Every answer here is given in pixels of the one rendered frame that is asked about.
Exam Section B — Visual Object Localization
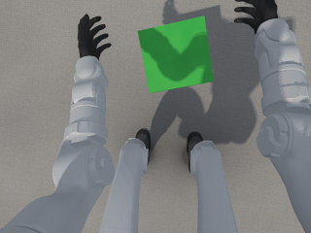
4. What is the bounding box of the robot right forearm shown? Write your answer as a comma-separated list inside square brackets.
[254, 18, 311, 117]

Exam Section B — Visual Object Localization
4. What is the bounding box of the robot right hand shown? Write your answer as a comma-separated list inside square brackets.
[234, 0, 278, 34]

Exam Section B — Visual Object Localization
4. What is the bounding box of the robot left hand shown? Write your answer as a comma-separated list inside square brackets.
[77, 14, 112, 61]

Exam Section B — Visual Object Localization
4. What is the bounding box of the carton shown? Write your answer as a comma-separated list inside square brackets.
[138, 16, 214, 93]

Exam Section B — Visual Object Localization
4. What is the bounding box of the robot right upper arm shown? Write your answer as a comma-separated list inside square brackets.
[257, 112, 311, 233]

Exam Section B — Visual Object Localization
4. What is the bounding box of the right robot foot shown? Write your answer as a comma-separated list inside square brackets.
[187, 131, 203, 173]

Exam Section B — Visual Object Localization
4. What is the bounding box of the left robot foot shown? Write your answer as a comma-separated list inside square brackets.
[135, 129, 151, 153]

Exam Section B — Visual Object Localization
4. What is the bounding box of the robot left upper arm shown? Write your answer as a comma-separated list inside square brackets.
[0, 144, 116, 233]

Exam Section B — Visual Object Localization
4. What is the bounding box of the robot foot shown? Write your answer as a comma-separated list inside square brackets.
[187, 131, 203, 173]
[135, 129, 151, 153]

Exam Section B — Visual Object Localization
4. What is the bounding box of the robot left forearm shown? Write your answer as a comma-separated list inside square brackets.
[52, 55, 109, 177]

